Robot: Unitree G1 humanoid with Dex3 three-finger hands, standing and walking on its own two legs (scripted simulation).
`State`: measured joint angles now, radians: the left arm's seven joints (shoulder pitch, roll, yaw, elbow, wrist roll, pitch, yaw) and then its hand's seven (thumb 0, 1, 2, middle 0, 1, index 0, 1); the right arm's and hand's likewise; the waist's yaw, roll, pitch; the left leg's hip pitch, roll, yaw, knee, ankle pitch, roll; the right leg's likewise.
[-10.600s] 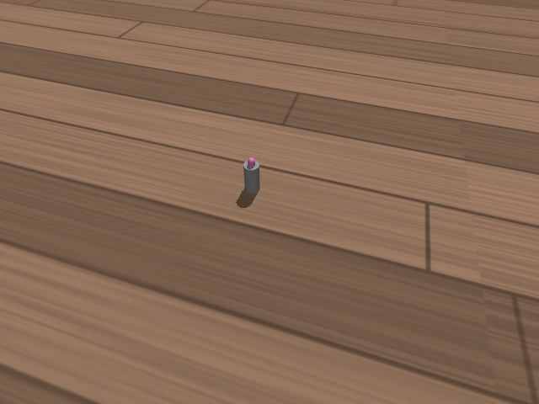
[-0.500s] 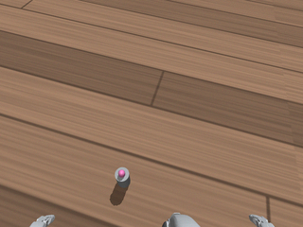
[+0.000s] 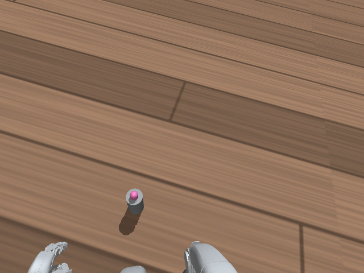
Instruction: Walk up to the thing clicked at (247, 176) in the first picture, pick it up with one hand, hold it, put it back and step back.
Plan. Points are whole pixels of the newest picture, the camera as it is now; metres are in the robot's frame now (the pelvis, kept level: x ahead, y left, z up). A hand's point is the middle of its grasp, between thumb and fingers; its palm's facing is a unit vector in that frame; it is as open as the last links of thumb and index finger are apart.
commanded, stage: walk up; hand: left
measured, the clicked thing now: (135, 200) +0.47 +0.16 -0.66
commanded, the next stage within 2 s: stand in 1.04 s
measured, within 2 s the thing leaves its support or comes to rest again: neither
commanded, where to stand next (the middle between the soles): +0.10 -0.02 m, yaw -5 degrees
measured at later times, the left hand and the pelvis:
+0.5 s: hand out of the picture +0.03 +0.29 -0.10, palm faces -0.05 -0.85 -0.53, open 7.4 cm; pelvis +0.01 -0.02 +0.01, yaw -4 degrees
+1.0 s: hand out of the picture +0.08 +0.24 -0.19, palm faces -0.14 -0.93 -0.33, open 7.4 cm; pelvis -0.03 -0.02 -0.03, yaw -9 degrees
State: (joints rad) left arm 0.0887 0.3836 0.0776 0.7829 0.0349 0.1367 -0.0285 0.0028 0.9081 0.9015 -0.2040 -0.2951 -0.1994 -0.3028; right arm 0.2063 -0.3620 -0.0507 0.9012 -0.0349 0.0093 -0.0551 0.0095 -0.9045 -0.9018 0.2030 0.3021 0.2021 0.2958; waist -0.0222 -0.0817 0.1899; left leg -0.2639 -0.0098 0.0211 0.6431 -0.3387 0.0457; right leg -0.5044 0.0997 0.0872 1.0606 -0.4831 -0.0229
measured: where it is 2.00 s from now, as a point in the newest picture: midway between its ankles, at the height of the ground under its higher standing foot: outside the picture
